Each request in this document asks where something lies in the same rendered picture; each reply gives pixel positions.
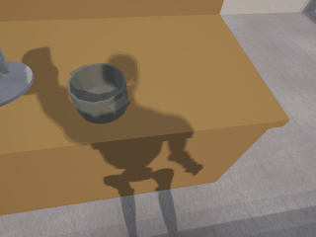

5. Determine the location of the table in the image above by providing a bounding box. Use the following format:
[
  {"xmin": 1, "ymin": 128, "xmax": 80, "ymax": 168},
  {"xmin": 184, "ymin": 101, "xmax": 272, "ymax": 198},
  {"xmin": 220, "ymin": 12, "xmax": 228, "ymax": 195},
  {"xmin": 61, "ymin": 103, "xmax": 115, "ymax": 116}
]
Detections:
[{"xmin": 0, "ymin": 0, "xmax": 290, "ymax": 216}]

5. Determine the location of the lid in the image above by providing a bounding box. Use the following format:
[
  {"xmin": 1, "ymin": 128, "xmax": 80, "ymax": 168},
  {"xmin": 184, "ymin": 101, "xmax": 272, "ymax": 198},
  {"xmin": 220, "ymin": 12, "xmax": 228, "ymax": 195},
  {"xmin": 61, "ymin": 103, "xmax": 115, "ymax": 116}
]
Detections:
[{"xmin": 0, "ymin": 61, "xmax": 35, "ymax": 107}]

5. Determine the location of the pot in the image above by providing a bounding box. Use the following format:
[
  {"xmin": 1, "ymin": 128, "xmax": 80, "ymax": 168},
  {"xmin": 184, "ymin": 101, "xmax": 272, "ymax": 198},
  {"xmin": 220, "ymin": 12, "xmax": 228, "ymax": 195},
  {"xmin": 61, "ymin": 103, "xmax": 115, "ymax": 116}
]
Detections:
[{"xmin": 67, "ymin": 63, "xmax": 130, "ymax": 124}]

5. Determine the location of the left robot hand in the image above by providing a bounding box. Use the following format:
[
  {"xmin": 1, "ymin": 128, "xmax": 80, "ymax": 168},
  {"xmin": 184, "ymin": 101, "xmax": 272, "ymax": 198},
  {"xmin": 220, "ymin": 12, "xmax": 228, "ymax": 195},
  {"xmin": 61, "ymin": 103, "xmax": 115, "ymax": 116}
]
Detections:
[{"xmin": 0, "ymin": 47, "xmax": 10, "ymax": 74}]

